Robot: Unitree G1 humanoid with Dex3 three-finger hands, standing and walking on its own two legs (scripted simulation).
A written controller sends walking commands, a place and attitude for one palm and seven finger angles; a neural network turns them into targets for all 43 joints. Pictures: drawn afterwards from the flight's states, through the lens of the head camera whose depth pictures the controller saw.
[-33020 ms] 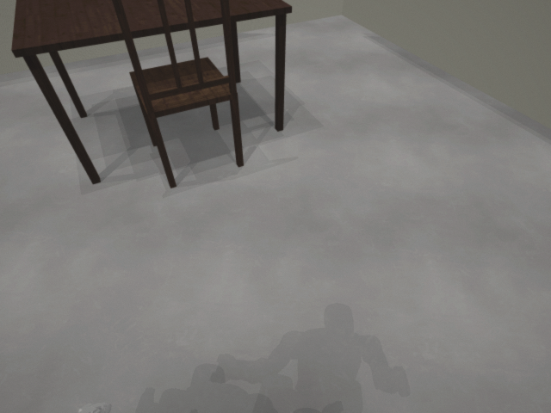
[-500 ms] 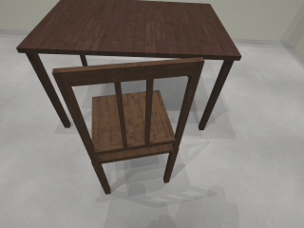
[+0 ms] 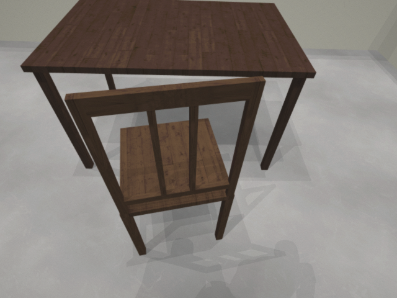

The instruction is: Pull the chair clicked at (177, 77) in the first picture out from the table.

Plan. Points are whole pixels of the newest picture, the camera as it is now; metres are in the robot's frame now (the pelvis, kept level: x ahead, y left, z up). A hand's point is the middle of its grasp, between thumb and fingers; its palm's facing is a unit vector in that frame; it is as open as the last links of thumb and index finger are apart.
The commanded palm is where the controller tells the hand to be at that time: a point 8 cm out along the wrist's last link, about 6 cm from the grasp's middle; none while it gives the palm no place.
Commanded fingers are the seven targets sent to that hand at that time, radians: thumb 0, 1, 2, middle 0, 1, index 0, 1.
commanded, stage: shuffle to correct the standing spot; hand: left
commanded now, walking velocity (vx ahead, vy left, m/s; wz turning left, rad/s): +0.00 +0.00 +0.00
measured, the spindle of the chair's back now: (158, 159) +0.47 +0.15 -0.05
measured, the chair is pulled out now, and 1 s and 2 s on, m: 0.27 0.27 0.27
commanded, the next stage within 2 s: come to a stop and stand still in 0.78 s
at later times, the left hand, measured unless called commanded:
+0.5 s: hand out of the picture -0.03 +0.13 -0.20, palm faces +0.17 -0.97 -0.18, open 7.3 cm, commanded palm none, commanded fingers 0.00 0.90 0.90 -0.20 -0.30 -0.20 -0.30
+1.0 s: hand out of the picture +0.06 +0.02 -0.19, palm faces +0.31 -0.94 -0.14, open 7.3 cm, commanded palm none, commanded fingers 0.00 0.90 0.90 -0.20 -0.30 -0.20 -0.30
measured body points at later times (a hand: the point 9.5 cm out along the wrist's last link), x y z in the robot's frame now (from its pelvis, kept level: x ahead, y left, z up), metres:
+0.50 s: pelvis +0.04 -0.04 -0.02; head +0.06 -0.02 +0.43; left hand -0.04 +0.18 -0.18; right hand +0.07 -0.27 -0.17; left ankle +0.03 +0.08 -0.74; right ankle -0.05 -0.13 -0.74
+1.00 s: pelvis +0.12 -0.12 -0.01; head +0.13 -0.11 +0.44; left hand +0.04 +0.08 -0.17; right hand +0.22 -0.33 -0.16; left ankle +0.07 -0.01 -0.74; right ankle +0.12 -0.20 -0.74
